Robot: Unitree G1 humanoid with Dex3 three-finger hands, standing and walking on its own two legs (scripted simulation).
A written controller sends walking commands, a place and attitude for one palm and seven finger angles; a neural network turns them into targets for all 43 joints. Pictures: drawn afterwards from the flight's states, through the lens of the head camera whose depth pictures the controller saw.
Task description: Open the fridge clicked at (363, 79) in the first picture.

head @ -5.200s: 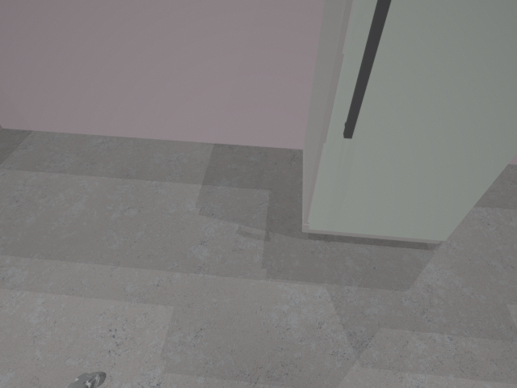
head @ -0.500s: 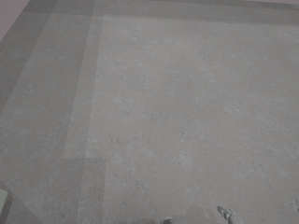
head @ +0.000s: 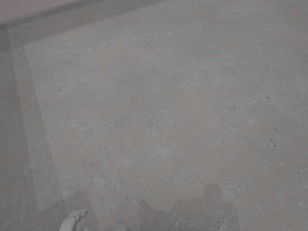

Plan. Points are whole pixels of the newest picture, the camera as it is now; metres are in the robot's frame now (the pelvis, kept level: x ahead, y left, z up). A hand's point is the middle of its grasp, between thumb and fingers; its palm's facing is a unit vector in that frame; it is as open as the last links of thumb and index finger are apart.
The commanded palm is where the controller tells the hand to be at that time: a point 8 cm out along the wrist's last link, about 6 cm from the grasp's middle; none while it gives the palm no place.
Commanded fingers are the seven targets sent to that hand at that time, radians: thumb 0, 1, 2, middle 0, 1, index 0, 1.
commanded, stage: walk to a spot facing it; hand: left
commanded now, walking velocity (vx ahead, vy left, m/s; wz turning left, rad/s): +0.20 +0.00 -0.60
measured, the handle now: out of the picture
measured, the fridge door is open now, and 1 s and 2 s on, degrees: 0 0 0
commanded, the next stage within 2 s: turn to face it in 0.94 s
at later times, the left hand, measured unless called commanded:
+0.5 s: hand out of the picture +0.10 +0.24 -0.18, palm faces -0.14 -0.97 -0.17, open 7.4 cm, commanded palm none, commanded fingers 0.00 0.90 0.90 -0.20 -0.30 -0.20 -0.30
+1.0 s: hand (134, 158) +0.37 +0.09 -0.16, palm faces -0.60 -0.78 -0.20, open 7.4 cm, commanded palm none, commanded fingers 0.00 0.90 0.90 -0.20 -0.30 -0.20 -0.30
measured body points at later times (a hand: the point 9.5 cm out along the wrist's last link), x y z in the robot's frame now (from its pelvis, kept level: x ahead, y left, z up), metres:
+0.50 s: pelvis +0.07 +0.04 +0.00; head +0.10 +0.07 +0.45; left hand +0.11 +0.29 -0.16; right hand +0.15 -0.23 -0.10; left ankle +0.12 +0.12 -0.73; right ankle -0.02 -0.08 -0.70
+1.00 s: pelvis +0.15 +0.02 +0.00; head +0.19 -0.01 +0.45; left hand +0.40 +0.14 -0.14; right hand -0.03 -0.14 -0.15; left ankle +0.13 +0.12 -0.72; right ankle +0.11 -0.08 -0.71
